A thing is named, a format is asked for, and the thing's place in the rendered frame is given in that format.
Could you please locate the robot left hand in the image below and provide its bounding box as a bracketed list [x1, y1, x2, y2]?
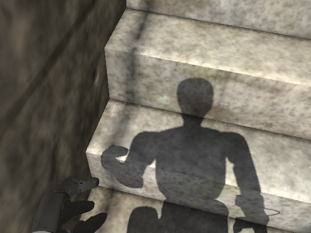
[31, 175, 108, 233]

